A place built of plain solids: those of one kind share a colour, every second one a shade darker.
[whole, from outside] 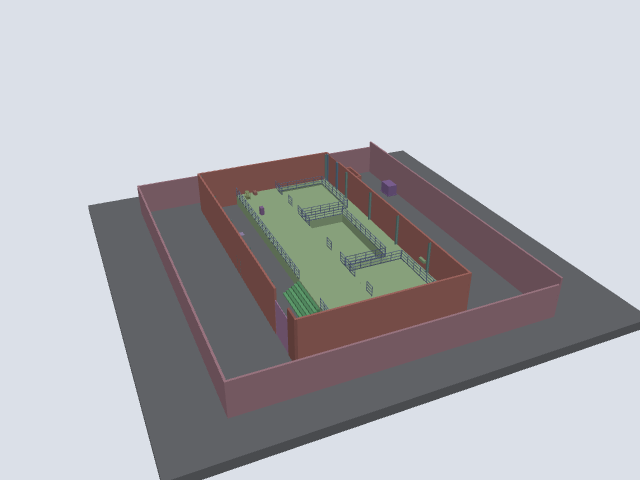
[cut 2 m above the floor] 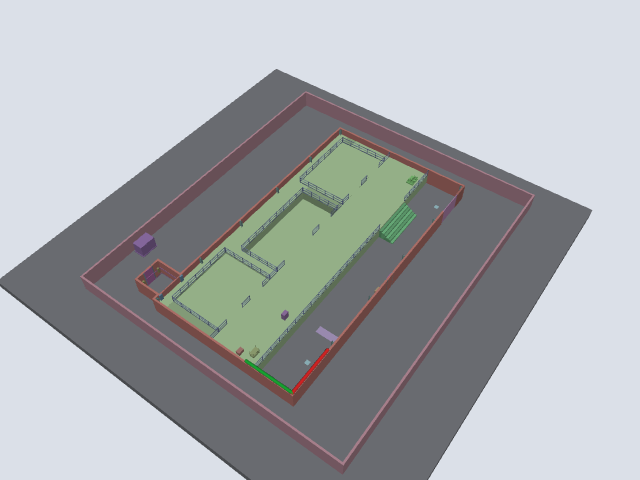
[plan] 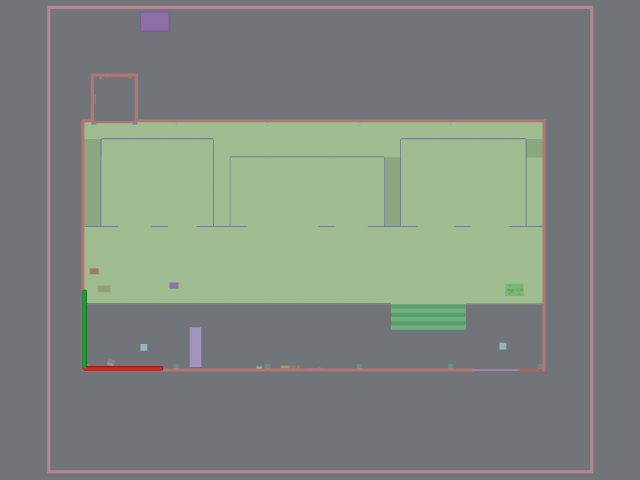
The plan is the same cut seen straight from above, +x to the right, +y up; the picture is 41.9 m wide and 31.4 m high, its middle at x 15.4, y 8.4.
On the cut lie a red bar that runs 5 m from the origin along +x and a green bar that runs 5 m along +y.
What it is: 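A works' hall with a railed raised floor and openings in the rail; one tall room; a strip of floor behind the doors, a deck 1.22 m over it that fills the rest, and 3 sunk grounds in the deck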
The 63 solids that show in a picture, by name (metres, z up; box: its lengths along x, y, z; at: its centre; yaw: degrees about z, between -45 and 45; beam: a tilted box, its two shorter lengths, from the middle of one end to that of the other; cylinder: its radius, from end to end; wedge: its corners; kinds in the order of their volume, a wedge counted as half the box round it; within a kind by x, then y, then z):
{
 "raised_floor_bank_1": {"box": [1.1, 4.5, 1.27], "at": [0.55, 11.55, 0.58]},
 "raised_floor_bank_2": {"box": [1.1, 1.2, 1.27], "at": [0.55, 14.4, 0.58]},
 "raised_floor_bank_3": {"box": [7.3, 5.7, 1.11], "at": [4.75, 12.15, 0.51]},
 "raised_floor_bank_4": {"box": [1.15, 4.5, 1.27], "at": [8.97, 11.55, 0.58]},
 "raised_floor_bank_5": {"box": [12.3, 1.2, 1.27], "at": [14.55, 14.4, 0.58]},
 "raised_floor_bank_6": {"box": [10.05, 4.5, 0.26], "at": [14.57, 11.55, 0.08]},
 "raised_floor_bank_7": {"box": [29.95, 5.1, 1.27], "at": [14.97, 6.75, 0.58]},
 "raised_floor_bank_8": {"box": [29.95, 1.1, 1.27], "at": [14.97, 15.55, 0.58]},
 "raised_floor_bank_9": {"box": [1.1, 4.5, 1.27], "at": [20.15, 11.55, 0.58]},
 "raised_floor_bank_10": {"box": [8.15, 5.7, 1.27], "at": [24.77, 12.15, 0.58]},
 "raised_floor_bank_11": {"box": [1.1, 4.5, 1.27], "at": [29.4, 11.55, 0.58]},
 "raised_floor_bank_12": {"box": [1.1, 1.2, 1.27], "at": [29.4, 14.4, 0.58]},
 "yard_bound_1": {"box": [0.2, 30.58, 3.57], "at": [-2.35, 8.43, 1.74]},
 "yard_bound_2": {"box": [35.72, 0.2, 3.57], "at": [15.41, -6.76, 1.74]},
 "yard_bound_3": {"box": [35.72, 0.2, 4.27], "at": [15.41, 23.62, 2.09]},
 "yard_bound_4": {"box": [0.2, 30.58, 3.57], "at": [33.17, 8.43, 1.74]},
 "wall_1": {"box": [0.2, 16.5, 4.85], "at": [-0.1, 8.05, 2.38]},
 "wall_2": {"box": [0.2, 3.2, 2.55], "at": [0.5, 17.7, 1.23]},
 "wall_3": {"box": [2.82, 0.06, 4.85], "at": [1.95, 16.07, 2.38]},
 "wall_4": {"box": [2.7, 0.06, 2.55], "at": [1.95, 16.13, 1.23]},
 "wall_5": {"box": [3.1, 0.2, 2.55], "at": [1.95, 19.2, 1.23]},
 "wall_6": {"box": [0.2, 3.2, 2.55], "at": [3.4, 17.7, 1.23]},
 "wall_7": {"box": [25.66, 0.2, 4.85], "at": [12.62, -0.1, 2.38]},
 "wall_8": {"box": [26.85, 0.2, 4.85], "at": [16.73, 16.2, 2.38]},
 "wall_9": {"box": [1.71, 0.2, 4.85], "at": [29.3, -0.1, 2.38]},
 "wall_10": {"box": [0.2, 16.5, 4.85], "at": [30.05, 8.05, 2.38]},
 "door_landing_1": {"box": [4.9, 0.84, 0.22], "at": [22.5, 2.94, 0.06]},
 "door_landing_2": {"box": [4.9, 0.84, 0.4], "at": [22.5, 3.22, 0.15]},
 "door_landing_3": {"box": [4.9, 0.84, 0.57], "at": [22.5, 3.5, 0.24]},
 "door_landing_4": {"box": [4.9, 0.84, 0.75], "at": [22.5, 3.78, 0.32]},
 "door_landing_5": {"box": [4.9, 0.84, 0.92], "at": [22.5, 4.06, 0.41]},
 "door_landing_6": {"box": [4.9, 0.59, 1.1], "at": [22.5, 4.21, 0.5]},
 "beyond_oil_tank_1": {"box": [1.7, 1.17, 1.35], "at": [4.58, 22.68, 0.62], "yaw": 0.2},
 "beyond_oil_tank_2": {"box": [1.96, 1.32, 0.13], "at": [4.59, 22.68, 0.01], "yaw": 0.2},
 "beyond_oil_tank_3": {"box": [1.8, 1.16, 1.4], "at": [4.59, 22.68, 0.64], "yaw": 0.2},
 "roller_shutter_1": {"box": [2.86, 0.06, 3.65], "at": [26.95, -0.12, 1.77]},
 "roller_shutter_2": {"box": [2.86, 0.07, 0.14], "at": [26.95, -0.1, 0.1]},
 "deck_rail_1": {"box": [7.3, 0.024, 0.1], "at": [4.75, 15.03, 1.27]},
 "deck_rail_2": {"box": [7.3, 0.05, 0.05], "at": [4.75, 15.03, 1.6]},
 "deck_rail_3": {"box": [7.3, 0.05, 0.05], "at": [4.75, 15.03, 1.93]},
 "deck_rail_4": {"box": [0.05, 5.7, 0.05], "at": [8.43, 12.15, 1.93]},
 "deck_rail_5": {"box": [20.05, 0.024, 0.1], "at": [10.03, 4.23, 1.27]},
 "deck_rail_6": {"box": [20.05, 0.05, 0.05], "at": [10.03, 4.23, 1.6]},
 "deck_rail_7": {"box": [20.05, 0.05, 0.05], "at": [10.03, 4.23, 1.93]},
 "deck_rail_8": {"box": [20.05, 0.05, 0.05], "at": [10.03, 4.23, 2.25]},
 "deck_rail_9": {"box": [10.05, 0.024, 0.1], "at": [14.57, 13.83, 1.27]},
 "deck_rail_10": {"box": [10.05, 0.05, 0.05], "at": [14.57, 13.83, 1.6]},
 "deck_rail_11": {"box": [10.05, 0.05, 0.05], "at": [14.57, 13.83, 1.93]},
 "deck_rail_12": {"box": [0.05, 4.5, 0.05], "at": [19.63, 11.55, 1.93]},
 "deck_rail_13": {"box": [0.024, 5.7, 0.1], "at": [20.67, 12.15, 1.27]},
 "deck_rail_14": {"box": [0.05, 5.7, 0.05], "at": [20.67, 12.15, 1.93]},
 "deck_rail_15": {"box": [8.15, 0.05, 0.05], "at": [24.77, 15.03, 1.93]},
 "deck_rail_16": {"box": [5.0, 0.05, 0.05], "at": [27.45, 4.23, 1.93]},
 "pier_1": {"box": [0.34, 0.17, 4.85], "at": [3.3, 16.02, 2.38]},
 "tote_stack_1": {"box": [0.6, 0.4, 0.88], "at": [5.85, 5.42, 1.66]},
 "pallet_load_1": {"box": [1.2, 0.8, 0.2], "at": [28.12, 5.14, 1.27]},
 "trench_plates_1": {"box": [0.75, 2.61, 0.07], "at": [7.25, 1.4, -0.02]},
 "carton_1": {"box": [0.6, 0.4, 0.4], "at": [0.64, 6.36, 1.42]},
 "door_leaf_1": {"box": [1.0, 0.044, 2.15], "at": [1.95, 19.1, 1.02]},
 "access_cover_1": {"box": [0.45, 0.45, 0.06], "at": [3.88, 1.38, -0.02]},
 "access_cover_2": {"box": [0.45, 0.45, 0.06], "at": [27.36, 1.46, -0.02]},
 "steel_column_1": {"box": [0.22, 0.014, 4.65], "at": [23.96, 15.88, 2.27]},
 "file_trolley_1": {"box": [0.8, 0.44, 0.029], "at": [1.27, 5.2, 1.72]}
}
